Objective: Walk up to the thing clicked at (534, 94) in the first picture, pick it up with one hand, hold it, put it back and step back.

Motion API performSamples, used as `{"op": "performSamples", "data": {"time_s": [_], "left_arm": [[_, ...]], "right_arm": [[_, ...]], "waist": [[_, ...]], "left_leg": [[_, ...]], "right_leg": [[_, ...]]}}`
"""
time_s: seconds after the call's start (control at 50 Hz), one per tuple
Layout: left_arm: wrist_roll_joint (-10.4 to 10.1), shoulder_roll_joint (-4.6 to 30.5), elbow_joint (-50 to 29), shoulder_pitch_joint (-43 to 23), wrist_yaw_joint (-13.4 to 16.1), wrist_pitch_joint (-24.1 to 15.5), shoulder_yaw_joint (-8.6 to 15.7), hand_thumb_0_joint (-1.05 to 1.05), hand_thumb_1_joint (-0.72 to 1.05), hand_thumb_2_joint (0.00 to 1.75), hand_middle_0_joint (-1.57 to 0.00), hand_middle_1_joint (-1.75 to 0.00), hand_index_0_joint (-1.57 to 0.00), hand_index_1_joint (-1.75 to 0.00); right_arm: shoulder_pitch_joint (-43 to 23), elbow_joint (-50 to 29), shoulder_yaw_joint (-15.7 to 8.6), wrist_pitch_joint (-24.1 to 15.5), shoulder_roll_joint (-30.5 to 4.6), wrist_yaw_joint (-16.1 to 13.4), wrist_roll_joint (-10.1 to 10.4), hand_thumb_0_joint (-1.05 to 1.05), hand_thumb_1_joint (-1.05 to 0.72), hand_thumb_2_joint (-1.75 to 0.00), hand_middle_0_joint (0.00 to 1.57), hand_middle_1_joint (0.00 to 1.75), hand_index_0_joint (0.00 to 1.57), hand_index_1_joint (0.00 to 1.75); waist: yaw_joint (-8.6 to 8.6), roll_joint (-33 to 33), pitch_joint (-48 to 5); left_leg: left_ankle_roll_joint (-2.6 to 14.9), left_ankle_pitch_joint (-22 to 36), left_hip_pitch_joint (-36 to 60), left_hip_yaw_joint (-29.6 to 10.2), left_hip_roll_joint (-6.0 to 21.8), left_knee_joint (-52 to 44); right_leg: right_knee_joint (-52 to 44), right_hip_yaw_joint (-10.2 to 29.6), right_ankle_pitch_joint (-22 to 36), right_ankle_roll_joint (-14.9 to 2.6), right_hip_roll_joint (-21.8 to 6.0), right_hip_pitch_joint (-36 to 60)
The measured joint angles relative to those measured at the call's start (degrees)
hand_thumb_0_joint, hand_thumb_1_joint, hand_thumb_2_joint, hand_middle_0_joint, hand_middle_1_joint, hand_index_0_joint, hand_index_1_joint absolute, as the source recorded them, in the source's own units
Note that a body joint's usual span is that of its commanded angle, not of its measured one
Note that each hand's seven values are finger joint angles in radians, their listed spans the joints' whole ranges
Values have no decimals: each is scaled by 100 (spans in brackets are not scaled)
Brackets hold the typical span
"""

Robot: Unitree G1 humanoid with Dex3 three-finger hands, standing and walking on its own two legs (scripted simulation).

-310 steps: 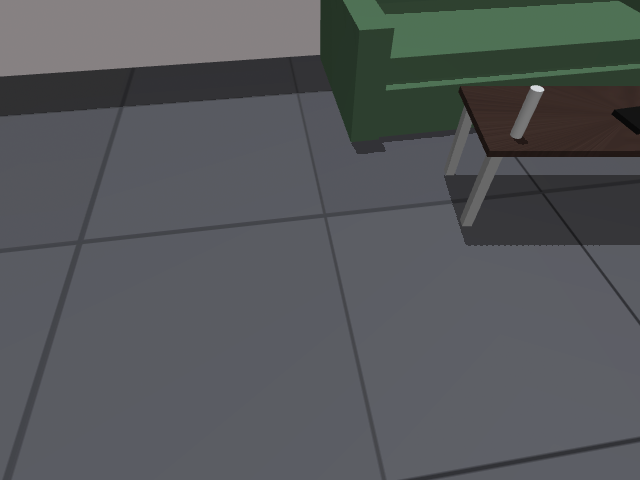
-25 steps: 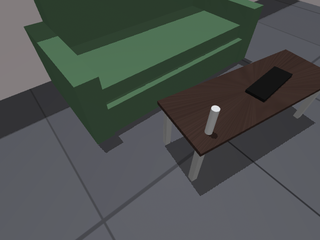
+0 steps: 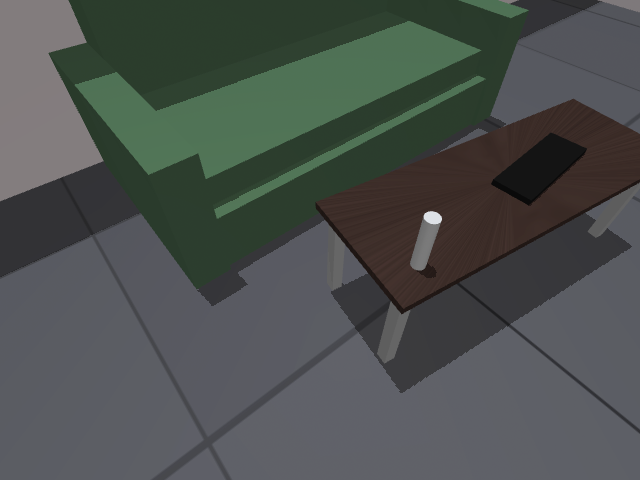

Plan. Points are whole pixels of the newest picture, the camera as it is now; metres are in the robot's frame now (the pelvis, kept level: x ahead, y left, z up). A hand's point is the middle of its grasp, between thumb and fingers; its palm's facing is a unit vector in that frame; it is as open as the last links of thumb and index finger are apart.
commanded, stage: stand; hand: right
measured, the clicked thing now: (424, 242) +0.68 -0.25 -0.27
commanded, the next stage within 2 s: walk up in 0.86 s
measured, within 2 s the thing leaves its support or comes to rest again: neither
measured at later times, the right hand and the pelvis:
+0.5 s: hand out of the picture +0.07 -0.25 -0.16, palm faces -0.02 +0.94 -0.34, open 7.4 cm; pelvis +0.00 +0.00 +0.00, yaw +0 degrees
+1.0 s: hand out of the picture +0.06 -0.28 -0.16, palm faces +0.00 +0.93 -0.37, open 7.4 cm; pelvis +0.01 -0.01 -0.01, yaw +0 degrees
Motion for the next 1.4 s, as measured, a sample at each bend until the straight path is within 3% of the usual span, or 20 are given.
{"op": "performSamples", "data": {"time_s": [0.86, 0.9, 0.94, 0.98, 1.04, 1.1, 1.14, 1.18, 1.24, 1.3, 1.4], "left_arm": [[3, -5, -37, 41, 9, 0, -1, 1, 91, 90, -21, -30, -20, -30], [86, 24, -172, 84, -106, 54, 144, 1, 91, 90, -21, -30, -20, -30], [174, 121, -342, 163, -219, 139, 299, 1, 91, 90, -21, -30, -20, -30], [200, 240, -496, 214, -315, 209, 427, 1, 91, 90, -21, -30, -20, -30], [180, 376, -695, 301, -438, 213, 558, 1, 91, 90, -21, -30, -20, -30], [194, 453, -849, 434, -513, 158, 638, 1, 91, 90, -21, -30, -20, -30], [218, 477, -957, 556, -500, 39, 691, 1, 91, 90, -21, -30, -20, -30], [253, 422, -1073, 685, -446, -17, 708, 0, 91, 90, -21, -30, -20, -30], [195, 263, -1147, 917, -398, 3, 625, 0, 91, 90, -21, -30, -20, -30], [149, 172, -1190, 1113, -368, -14, 555, 1, 91, 90, -21, -30, -20, -30], [124, 206, -1374, 1295, -355, -80, 493, 1, 91, 90, -21, -30, -20, -30]], "right_arm": [[22, -41, 6, 1, 1, -6, -2, 1, -90, -90, 21, 30, 20, 30], [160, -179, -99, -63, 16, 28, -28, 1, -90, -90, 21, 30, 20, 30], [388, -345, -224, -163, 41, 49, -71, 1, -90, -90, 21, 30, 20, 30], [616, -489, -320, -250, 30, 40, -105, 1, -90, -90, 21, 30, 20, 30], [902, -624, -416, -271, -92, 25, -171, 0, -90, -90, 21, 30, 20, 30], [1099, -726, -500, -202, -278, 39, -218, 1, -90, -90, 21, 30, 20, 30], [1205, -771, -532, -109, -399, 4, -238, 1, -90, -90, 21, 30, 20, 30], [1258, -756, -538, 16, -442, -56, -178, 1, -90, -90, 21, 30, 20, 30], [1258, -811, -514, -27, -507, 3, -67, 1, -90, -90, 21, 30, 20, 30], [1263, -994, -480, -148, -504, 92, -33, 1, -90, -90, 20, 30, 20, 30], [1172, -1290, -419, -211, -376, 205, -49, 1, -90, -90, 21, 30, 20, 30]], "waist": [[1, -32, 12], [9, -62, -10], [40, -150, -67], [33, -228, -58], [26, -266, 32], [7, -182, 118], [6, -24, 152], [71, 63, 135], [186, 177, 116], [243, 195, 108], [332, 32, 220]], "left_leg": [[35, -47, 4, 6, -31, 22], [109, -178, -69, -17, -44, 198], [165, -320, -131, -4, -58, 365], [206, -400, -149, -21, -60, 448], [174, -508, -79, -51, -14, 527], [92, -804, -82, -117, 132, 889], [275, -1507, -360, -317, 288, 1766], [344, -1975, -924, -616, 98, 3155], [352, -1610, -1550, -517, -83, 4158], [290, -1341, -1873, -293, -65, 3883], [272, -973, -1888, -143, 31, 2512]], "right_leg": [[-50, 4, -7, 36, -33, 38], [353, -22, -458, -78, -44, -115], [1353, -17, -1128, -177, -55, -529], [2283, 62, -1356, -243, -76, -987], [2509, 187, -1516, -282, -226, -1363], [1949, 127, -1149, -280, -347, -1375], [1767, -67, -428, -119, -248, -1257], [1942, -232, -568, -83, -179, -1203], [1553, -375, -613, -209, -65, -826], [1103, -499, -537, -263, 21, -468], [947, -673, -752, -233, 88, -114]]}}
